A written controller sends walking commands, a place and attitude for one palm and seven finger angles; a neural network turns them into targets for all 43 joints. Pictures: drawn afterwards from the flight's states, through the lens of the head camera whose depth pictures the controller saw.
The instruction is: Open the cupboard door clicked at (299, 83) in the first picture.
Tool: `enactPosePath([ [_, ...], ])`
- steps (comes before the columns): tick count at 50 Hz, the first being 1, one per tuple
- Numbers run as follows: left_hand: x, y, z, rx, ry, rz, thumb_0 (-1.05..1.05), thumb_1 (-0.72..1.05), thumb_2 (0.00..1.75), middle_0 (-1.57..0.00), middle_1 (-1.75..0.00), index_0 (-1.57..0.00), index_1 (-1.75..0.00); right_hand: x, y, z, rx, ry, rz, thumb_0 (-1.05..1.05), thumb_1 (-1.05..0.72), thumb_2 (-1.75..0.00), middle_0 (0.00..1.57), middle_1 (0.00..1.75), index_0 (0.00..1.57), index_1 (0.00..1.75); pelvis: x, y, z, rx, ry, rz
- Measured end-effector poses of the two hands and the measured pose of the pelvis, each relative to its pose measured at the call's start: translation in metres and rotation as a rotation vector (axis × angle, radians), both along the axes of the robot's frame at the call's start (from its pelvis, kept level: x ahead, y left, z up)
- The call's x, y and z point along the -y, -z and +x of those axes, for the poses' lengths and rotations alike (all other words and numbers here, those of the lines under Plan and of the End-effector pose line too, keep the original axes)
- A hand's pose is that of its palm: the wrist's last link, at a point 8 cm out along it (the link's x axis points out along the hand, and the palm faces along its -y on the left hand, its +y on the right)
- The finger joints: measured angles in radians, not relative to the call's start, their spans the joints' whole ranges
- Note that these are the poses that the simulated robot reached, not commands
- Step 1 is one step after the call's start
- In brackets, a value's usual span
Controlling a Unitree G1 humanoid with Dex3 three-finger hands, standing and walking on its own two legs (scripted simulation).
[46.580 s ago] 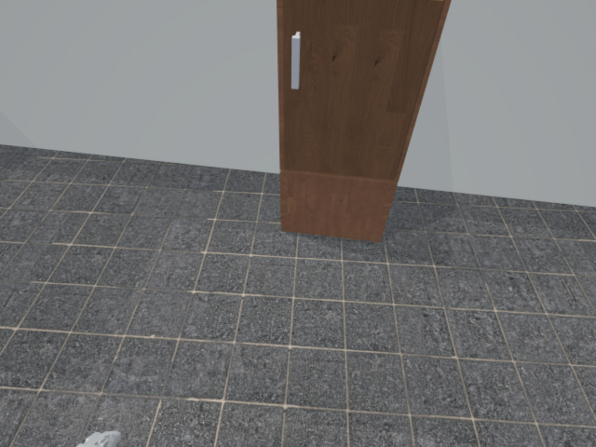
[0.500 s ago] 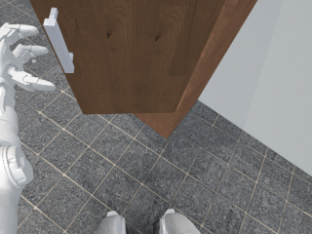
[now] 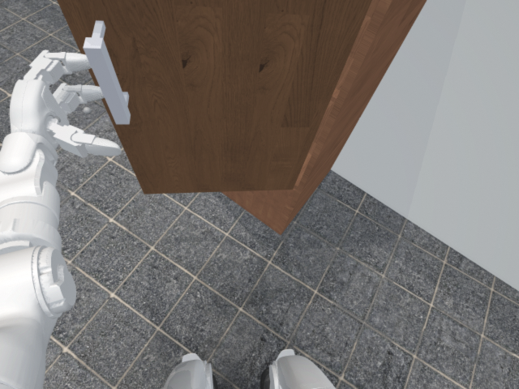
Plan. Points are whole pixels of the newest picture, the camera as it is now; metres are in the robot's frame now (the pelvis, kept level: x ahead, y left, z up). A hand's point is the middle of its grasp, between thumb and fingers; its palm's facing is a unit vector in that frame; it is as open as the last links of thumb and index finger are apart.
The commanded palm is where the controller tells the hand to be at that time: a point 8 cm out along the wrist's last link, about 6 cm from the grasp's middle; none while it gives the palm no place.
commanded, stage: slide the fingers in behind the handle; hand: left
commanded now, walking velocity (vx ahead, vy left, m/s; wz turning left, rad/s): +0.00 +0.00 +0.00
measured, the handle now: (112, 76) +0.57 +0.18 +0.09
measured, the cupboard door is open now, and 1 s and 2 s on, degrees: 42 42 42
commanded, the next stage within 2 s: close the thumb around the handle in 1.26 s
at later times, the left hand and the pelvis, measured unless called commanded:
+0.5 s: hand (102, 110) +0.51 +0.19 +0.09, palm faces +0.00 -1.00 -0.02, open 13.9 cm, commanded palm +0.49 +0.22 +0.09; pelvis -0.01 -0.01 +0.00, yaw +1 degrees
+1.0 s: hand (124, 110) +0.51 +0.16 +0.09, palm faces +0.01 -1.00 +0.01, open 13.9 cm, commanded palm +0.49 +0.21 +0.09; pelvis +0.01 -0.02 +0.00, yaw +0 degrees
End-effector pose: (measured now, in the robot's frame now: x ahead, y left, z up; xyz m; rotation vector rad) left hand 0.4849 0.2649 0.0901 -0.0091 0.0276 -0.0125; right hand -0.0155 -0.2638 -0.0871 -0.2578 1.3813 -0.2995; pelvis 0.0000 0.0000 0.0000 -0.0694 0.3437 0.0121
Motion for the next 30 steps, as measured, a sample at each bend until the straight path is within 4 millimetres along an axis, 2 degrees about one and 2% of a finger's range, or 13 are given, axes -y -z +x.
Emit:
enactPosePath([
  [15, 0.004, -0.006, -0.010, 0.007, -0.007, 0.020, -0.01, -0.50, 0.30, -0.30, -1.20, -0.30, -1.20, 0.007, 0.003, 0.006, 0.031, -0.014, 0.016, 0.01, -0.90, -0.90, 0.21, 0.30, 0.21, 0.30, 0.009, 0.000, -0.003, 0.012, -0.004, 0.006],
  [22, 0.013, 0.001, -0.004, -0.010, -0.019, 0.005, -0.01, -0.50, 0.30, -0.30, -1.21, -0.30, -1.20, 0.013, 0.005, 0.009, 0.032, -0.031, 0.005, 0.01, -0.90, -0.90, 0.21, 0.30, 0.21, 0.30, 0.012, 0.003, -0.006, 0.002, -0.015, 0.006],
  [26, 0.024, 0.000, 0.002, 0.011, -0.005, 0.033, -0.02, -0.50, 0.30, -0.29, -1.21, -0.30, -1.20, 0.015, 0.007, 0.008, 0.024, -0.033, 0.008, 0.01, -0.90, -0.90, 0.20, 0.30, 0.21, 0.30, 0.013, 0.004, -0.005, -0.010, -0.015, 0.007],
  [30, 0.042, 0.000, 0.007, 0.010, 0.024, 0.020, -0.02, -0.50, 0.30, -0.29, -1.21, -0.30, -1.20, 0.014, 0.010, 0.006, 0.013, -0.026, 0.023, 0.01, -0.91, -0.90, 0.20, 0.30, 0.21, 0.30, 0.014, 0.004, -0.002, -0.013, -0.013, 0.010],
])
